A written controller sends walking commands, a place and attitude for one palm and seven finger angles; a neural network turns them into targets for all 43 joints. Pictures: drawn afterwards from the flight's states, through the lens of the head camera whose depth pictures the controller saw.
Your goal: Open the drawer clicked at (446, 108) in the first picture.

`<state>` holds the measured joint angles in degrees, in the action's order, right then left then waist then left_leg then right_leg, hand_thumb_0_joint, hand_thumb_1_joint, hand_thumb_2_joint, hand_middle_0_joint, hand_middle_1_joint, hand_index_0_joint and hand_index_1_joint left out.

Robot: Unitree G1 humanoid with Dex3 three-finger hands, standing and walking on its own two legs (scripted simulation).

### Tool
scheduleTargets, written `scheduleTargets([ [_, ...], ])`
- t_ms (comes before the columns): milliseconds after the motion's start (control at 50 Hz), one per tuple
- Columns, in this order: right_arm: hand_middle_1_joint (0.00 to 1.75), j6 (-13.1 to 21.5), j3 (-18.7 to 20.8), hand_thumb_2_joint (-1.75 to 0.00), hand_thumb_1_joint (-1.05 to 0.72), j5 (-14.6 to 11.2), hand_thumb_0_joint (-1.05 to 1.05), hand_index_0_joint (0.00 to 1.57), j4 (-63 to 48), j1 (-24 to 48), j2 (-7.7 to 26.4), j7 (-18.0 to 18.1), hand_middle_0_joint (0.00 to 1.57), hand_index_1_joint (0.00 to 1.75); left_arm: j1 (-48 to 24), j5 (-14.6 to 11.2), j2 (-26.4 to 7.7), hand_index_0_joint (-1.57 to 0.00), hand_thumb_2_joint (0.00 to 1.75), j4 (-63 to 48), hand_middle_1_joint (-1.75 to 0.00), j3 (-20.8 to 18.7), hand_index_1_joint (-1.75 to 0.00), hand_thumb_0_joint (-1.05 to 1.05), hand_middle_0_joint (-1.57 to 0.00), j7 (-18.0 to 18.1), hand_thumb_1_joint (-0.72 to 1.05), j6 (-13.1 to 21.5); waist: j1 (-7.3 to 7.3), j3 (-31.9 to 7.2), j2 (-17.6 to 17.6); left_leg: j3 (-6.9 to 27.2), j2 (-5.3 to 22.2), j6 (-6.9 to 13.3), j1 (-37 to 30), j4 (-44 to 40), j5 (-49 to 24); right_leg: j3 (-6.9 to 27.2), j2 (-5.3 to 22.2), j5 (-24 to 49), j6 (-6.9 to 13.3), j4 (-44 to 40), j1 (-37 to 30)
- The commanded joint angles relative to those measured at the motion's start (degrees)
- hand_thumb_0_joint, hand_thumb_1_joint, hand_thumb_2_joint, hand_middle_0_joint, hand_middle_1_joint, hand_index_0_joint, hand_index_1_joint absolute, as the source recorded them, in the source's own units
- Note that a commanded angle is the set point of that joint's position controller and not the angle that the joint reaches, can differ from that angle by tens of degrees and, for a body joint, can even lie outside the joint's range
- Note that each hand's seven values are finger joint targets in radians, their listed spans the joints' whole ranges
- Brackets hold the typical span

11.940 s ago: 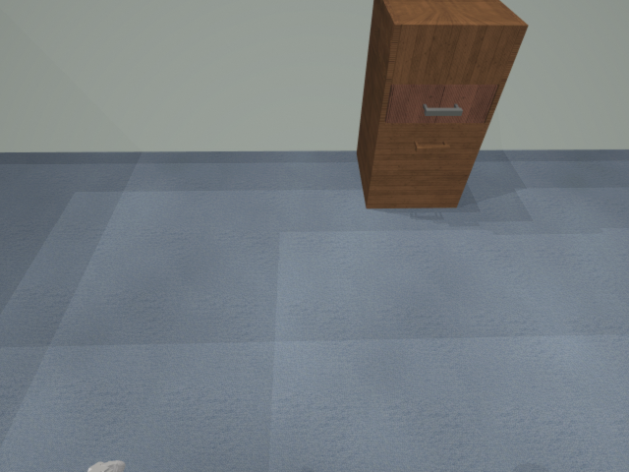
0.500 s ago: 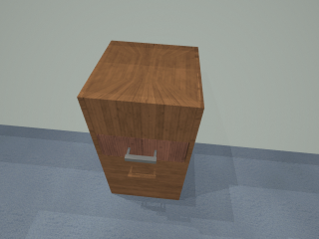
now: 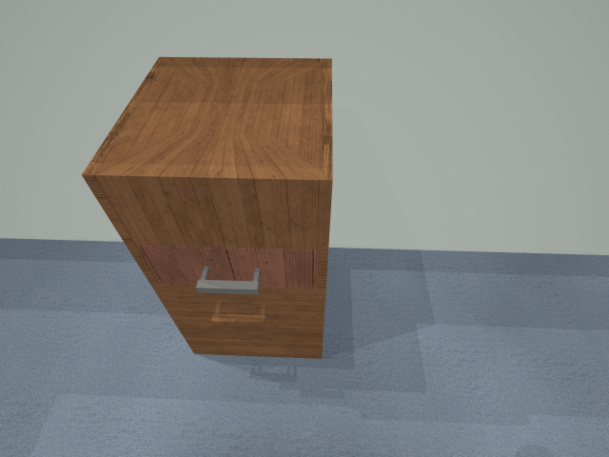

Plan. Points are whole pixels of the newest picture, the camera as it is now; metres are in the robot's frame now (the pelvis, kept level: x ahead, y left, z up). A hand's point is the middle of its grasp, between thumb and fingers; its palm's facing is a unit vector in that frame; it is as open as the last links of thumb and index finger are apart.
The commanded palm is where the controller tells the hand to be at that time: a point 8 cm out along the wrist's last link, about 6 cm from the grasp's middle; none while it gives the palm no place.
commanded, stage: come to a stop and stand still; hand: left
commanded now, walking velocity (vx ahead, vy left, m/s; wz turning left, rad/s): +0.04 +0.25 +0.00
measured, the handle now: (229, 279) +0.51 +0.20 -0.23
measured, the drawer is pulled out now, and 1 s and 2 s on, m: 0.00 0.00 0.00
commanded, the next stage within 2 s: look again from close up in 0.98 s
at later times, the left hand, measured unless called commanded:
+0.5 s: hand out of the picture -0.05 +0.22 -0.18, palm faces +0.12 -0.98 -0.18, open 7.4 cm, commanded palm none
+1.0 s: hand out of the picture +0.03 +0.20 -0.17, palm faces +0.05 -0.98 -0.22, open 7.3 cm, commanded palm none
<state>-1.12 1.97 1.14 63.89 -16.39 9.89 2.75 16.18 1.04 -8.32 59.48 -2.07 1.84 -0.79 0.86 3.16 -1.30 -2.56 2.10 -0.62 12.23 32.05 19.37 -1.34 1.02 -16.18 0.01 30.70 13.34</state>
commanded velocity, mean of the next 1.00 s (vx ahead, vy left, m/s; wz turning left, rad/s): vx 0.01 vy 0.01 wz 0.00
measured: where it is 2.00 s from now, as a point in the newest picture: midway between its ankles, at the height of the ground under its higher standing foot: outside the picture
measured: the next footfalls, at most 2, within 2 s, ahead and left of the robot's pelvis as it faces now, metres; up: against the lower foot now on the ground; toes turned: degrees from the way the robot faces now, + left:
left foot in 0.42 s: +0.00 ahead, +0.15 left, +0.00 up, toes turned +3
right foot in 0.76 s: +0.02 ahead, -0.08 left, +0.00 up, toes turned -1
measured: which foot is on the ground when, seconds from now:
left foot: down 0.00-0.00, up 0.02-0.40, down 0.42-1.00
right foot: down 0.00-0.44, up 0.46-0.74, down 0.76-1.00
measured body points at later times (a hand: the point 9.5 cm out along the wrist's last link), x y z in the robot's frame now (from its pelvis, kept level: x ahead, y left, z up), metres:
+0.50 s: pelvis -0.03 +0.03 +0.01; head -0.02 +0.06 +0.46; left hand -0.05 +0.27 -0.16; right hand +0.03 -0.20 -0.14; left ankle -0.04 +0.14 -0.73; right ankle -0.01 -0.10 -0.72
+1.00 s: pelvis -0.01 +0.02 +0.01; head +0.01 +0.02 +0.45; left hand +0.02 +0.25 -0.15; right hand -0.03 -0.19 -0.16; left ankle -0.04 +0.14 -0.73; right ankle -0.02 -0.08 -0.73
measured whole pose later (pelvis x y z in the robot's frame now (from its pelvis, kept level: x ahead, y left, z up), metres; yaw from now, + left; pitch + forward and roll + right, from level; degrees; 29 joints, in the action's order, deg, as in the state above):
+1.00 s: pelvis -0.01 +0.02 +0.01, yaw +1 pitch -1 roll +0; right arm -1.4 0.6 0.7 65.0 -16.7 6.7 2.2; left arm 13.1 0.5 -9.3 60.9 -1.7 2.7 -0.4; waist 1.0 2.8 0.2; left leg -3.3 1.6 -0.4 9.4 28.0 17.5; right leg -3.0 -0.1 -16.4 1.3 28.2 10.8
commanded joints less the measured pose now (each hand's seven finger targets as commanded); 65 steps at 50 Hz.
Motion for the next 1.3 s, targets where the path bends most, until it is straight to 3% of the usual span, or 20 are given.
scheduleTargets([
  [0, 0.30, -0.3, 0.0, -0.90, -0.90, -0.6, 0.00, 0.20, -3.0, -1.0, 2.0, -0.8, 0.20, 0.30, 4.1, 0.0, -8.9, -0.20, 0.90, -0.4, -0.30, -0.2, -0.30, 0.00, -0.20, 0.9, 0.90, 2.4, -1.59, 0.3, 12.5, 1.8, 0.4, 0.2, 5.7, 5.5, 7.3, 16.1, 16.7, 26.7, 6.5, -14.3, -3.2],
  [80, 0.30, -1.2, 0.9, -0.90, -0.90, -0.4, 0.00, 0.20, -3.3, 0.2, 3.4, -1.5, 0.20, 0.30, 3.3, 0.1, -10.2, -0.20, 0.90, -1.2, -0.30, -1.2, -0.30, 0.00, -0.20, 1.2, 0.90, 1.9, -2.50, 0.9, 6.9, 2.6, -0.2, -0.4, 10.7, 16.0, 5.9, 14.6, 17.7, 26.8, 9.0, -14.0, -6.2],
  [180, 0.30, -2.2, 1.9, -0.90, -0.90, 0.2, 0.00, 0.20, -6.6, 2.0, 5.1, -2.7, 0.20, 0.30, 3.3, 0.6, -11.2, -0.20, 0.90, -3.2, -0.30, -2.6, -0.30, 0.00, -0.20, 1.7, 0.90, 1.5, -3.20, 0.4, 8.7, 3.6, 0.0, -1.2, 15.5, 23.5, 2.5, 13.5, 17.9, 15.4, 9.8, -15.7, -6.1],
  [300, 0.30, -0.8, 1.2, -0.90, -0.90, -0.3, 0.00, 0.20, -8.3, 2.4, 3.9, -3.0, 0.20, 0.30, 1.6, 1.2, -11.8, -0.20, 0.90, -4.1, -0.30, -2.9, -0.30, 0.00, -0.20, 0.5, 0.90, 1.1, -2.86, -1.4, 12.4, 0.4, -0.7, -0.5, 5.8, 6.9, 2.6, 11.2, 14.8, 1.7, 8.6, -17.7, -1.6],
  [360, 0.30, 0.6, 0.5, -0.90, -0.90, -0.2, 0.00, 0.20, -5.3, -5.5, 3.7, -2.3, 0.20, 0.30, -1.0, 0.6, -9.6, -0.20, 0.90, -3.8, -0.30, -1.9, -0.30, 0.00, -0.20, 0.0, 0.90, 0.5, 1.21, -1.0, 8.3, -0.7, -1.0, -0.1, -10.7, -9.2, -4.6, 6.2, 8.7, -11.3, 3.7, -13.6, 10.2],
  [400, 0.30, 1.3, 1.3, -0.90, -0.90, 0.8, 0.00, 0.20, -5.4, -7.1, 10.1, -1.7, 0.20, 0.30, 1.3, 0.2, -4.0, -0.20, 0.90, -4.2, -0.30, -0.8, -0.30, 0.00, -0.20, -0.5, 0.90, 0.1, 1.09, 1.8, -10.7, 17.4, 12.8, 4.6, -2.8, -21.6, 14.1, -2.2, 0.5, -11.4, -0.1, 0.8, 12.1],
  [440, 0.30, 1.4, 1.1, -0.90, -0.90, 1.0, 0.00, 0.20, -6.4, -2.0, 10.7, -1.3, 0.20, 0.30, 0.8, 1.0, -3.5, -0.20, 0.90, -3.0, -0.30, -0.5, -0.30, 0.00, -0.20, -0.7, 0.90, -0.3, -0.01, 5.5, -13.6, 23.6, 16.1, 8.2, 8.6, -28.6, 23.4, -1.2, 0.2, -9.7, -0.2, 11.7, 8.7],
  [500, 0.30, 1.9, 0.0, -0.90, -0.90, 0.6, 0.00, 0.20, -6.3, 0.6, 7.6, -0.3, 0.20, 0.30, 3.8, 0.8, -3.4, -0.20, 0.90, -0.8, -0.30, -0.5, -0.30, 0.00, -0.20, -1.6, 0.90, -0.1, -1.56, 5.2, -5.6, 15.2, 12.9, 8.3, 3.5, -25.2, 5.3, 0.8, 1.9, -5.4, -0.7, 17.1, 10.0],
  [600, 0.30, 2.0, 0.4, -0.90, -0.90, 0.6, 0.00, 0.20, -3.3, -4.9, 7.8, 0.9, 0.20, 0.30, 1.1, 0.2, -2.6, -0.20, 0.90, -1.6, -0.30, 0.0, -0.30, 0.00, -0.20, -1.7, 0.90, -0.5, 0.69, 0.9, -5.9, 11.2, 13.8, 9.8, -6.1, -17.3, -27.4, -0.2, 1.6, -7.2, -1.4, 9.4, 8.1],
  [680, 0.30, 1.7, 0.8, -0.90, -0.90, 0.2, 0.00, 0.20, -1.8, -5.5, 7.7, 1.2, 0.20, 0.30, 3.2, -0.2, -3.0, -0.20, 0.90, -0.7, -0.30, -0.4, -0.30, 0.00, -0.20, -1.0, 0.90, -0.2, -0.49, -2.4, -6.1, 9.0, 12.0, 7.9, -7.2, -10.6, -39.5, -1.6, 0.6, 0.4, -0.9, -2.3, 0.3],
  [780, 0.30, 1.2, 0.0, -0.90, -0.90, -0.8, 0.00, 0.20, -1.7, -5.1, 1.6, 0.3, 0.20, 0.30, 6.2, 0.0, -7.4, -0.20, 0.90, 1.2, -0.30, -0.7, -0.30, 0.00, -0.20, 0.3, 0.90, 1.1, -1.00, -4.7, 8.6, 0.4, 2.1, 0.4, 3.9, -4.2, -11.2, 6.2, 11.3, 42.2, 4.0, -4.2, -12.2],
  [820, 0.30, 0.3, -0.1, -0.90, -0.90, -0.8, 0.00, 0.20, -1.3, -4.8, 0.9, 0.2, 0.20, 0.30, 4.2, -0.3, -7.3, -0.20, 0.90, 0.8, -0.30, -0.5, -0.30, 0.00, -0.20, 0.7, 0.90, 1.3, -0.62, -3.5, 11.3, -0.3, 1.7, 0.0, 2.6, -2.4, -3.1, 7.8, 12.9, 40.8, 5.4, -7.1, -8.4],
  [940, 0.30, 0.6, -0.4, -0.90, -0.90, -0.6, 0.00, 0.20, -0.3, -4.5, 2.0, -0.3, 0.20, 0.30, 1.2, -0.5, -6.4, -0.20, 0.90, -0.2, -0.30, -0.3, -0.30, 0.00, -0.20, 1.1, 0.90, 1.1, -0.98, -1.6, 0.1, 2.7, 4.1, 0.8, -1.0, -7.5, -18.8, 4.9, 7.3, 24.4, 3.3, -6.2, -5.7],
  [1040, 0.30, 0.6, -0.5, -0.90, -0.90, -0.5, 0.00, 0.20, -1.2, -3.1, 2.5, -0.7, 0.20, 0.30, 0.7, -0.2, -6.0, -0.20, 0.90, -0.3, -0.30, 0.0, -0.30, 0.00, -0.20, 0.9, 0.90, 1.0, -1.00, 0.2, 2.0, 3.2, 3.9, 1.2, -0.9, -9.3, -13.7, 5.2, 6.2, 15.5, 2.4, -8.5, -3.1],
  [1060, 0.30, 2.1, -0.2, -0.90, -0.90, -1.1, 0.00, 0.20, -6.2, 4.0, 5.0, -1.1, 0.20, 0.30, 6.3, -0.1, -8.5, -0.20, 0.90, 1.3, -0.30, 0.1, -0.30, 0.00, -0.20, 2.9, 0.90, 2.4, -3.40, 0.3, 2.6, 0.4, 3.4, -0.3, 2.7, 3.5, -12.7, 8.9, 10.3, 43.4, 0.8, -6.6, -3.5],
  [1080, 0.30, 1.4, -0.4, -0.90, -0.90, -1.0, 0.00, 0.20, -7.4, -0.1, 2.0, -1.6, 0.20, 0.30, 3.4, -0.2, -11.1, -0.20, 0.90, -1.6, -0.30, 0.1, -0.30, 0.00, -0.20, 2.3, 0.90, 3.3, -0.19, -4.8, 5.9, 1.6, 1.0, 0.5, 4.3, 3.2, 2.9, 11.5, 13.5, 31.2, 4.1, -8.3, -5.6],
  [1100, 0.30, 1.1, -0.4, -0.90, -0.90, -0.9, 0.00, 0.20, -7.3, -1.7, 2.1, -1.8, 0.20, 0.30, 0.7, 0.0, -10.5, -0.20, 0.90, -2.9, -0.30, 0.3, -0.30, 0.00, -0.20, 1.8, 0.90, 3.3, 0.56, -4.9, 7.3, 1.1, 1.0, 0.4, 2.4, 2.4, 3.2, 9.9, 12.3, 15.4, 5.9, -10.1, -1.7],
  [1160, 0.30, 1.8, -0.9, -0.90, -0.90, 0.0, 0.00, 0.20, -7.7, -4.2, 3.8, -2.3, 0.20, 0.30, -2.1, -0.3, -8.7, -0.20, 0.90, -4.7, -0.30, 0.7, -0.30, 0.00, -0.20, 1.1, 0.90, 2.3, 1.21, 0.5, -4.2, 5.1, 3.4, 2.5, 2.2, -7.2, -3.5, 4.8, 5.1, -4.8, 3.9, -6.7, 5.2],
  [1180, 0.30, 2.2, -1.0, -0.90, -0.90, 0.0, 0.00, 0.20, -8.3, -3.2, 4.9, -2.2, 0.20, 0.30, -1.2, -0.2, -8.1, -0.20, 0.90, -4.6, -0.30, 1.0, -0.30, 0.00, -0.20, 0.9, 0.90, 1.8, 0.40, 2.0, -6.9, 7.5, 4.7, 3.4, 5.1, -10.1, -3.9, 3.0, 3.1, -3.6, 3.0, -4.5, 3.3],
  [1280, 0.30, 2.5, -1.4, -0.90, -0.90, -0.1, 0.00, 0.20, -9.6, -1.7, 7.3, -1.9, 0.20, 0.30, 1.9, -0.1, -6.7, -0.20, 0.90, -3.0, -0.30, 2.0, -0.30, 0.00, -0.20, 0.1, 0.90, 1.4, -1.17, 2.7, -0.5, 8.9, 5.1, 4.4, 7.4, -15.3, 2.2, 1.8, 2.5, -0.2, 2.0, -4.2, -1.0],
])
